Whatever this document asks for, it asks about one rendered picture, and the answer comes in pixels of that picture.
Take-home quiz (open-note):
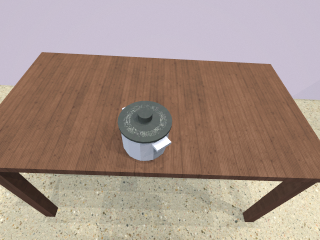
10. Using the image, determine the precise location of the knob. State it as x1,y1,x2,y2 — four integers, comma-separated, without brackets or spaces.
138,107,153,123

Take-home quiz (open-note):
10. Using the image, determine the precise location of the pot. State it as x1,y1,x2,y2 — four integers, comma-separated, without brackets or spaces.
121,107,172,161

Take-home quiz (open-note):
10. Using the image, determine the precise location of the table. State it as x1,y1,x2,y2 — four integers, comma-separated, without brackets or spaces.
0,52,320,222

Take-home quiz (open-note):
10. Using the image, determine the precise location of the lid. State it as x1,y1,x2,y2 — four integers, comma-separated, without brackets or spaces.
117,101,172,144

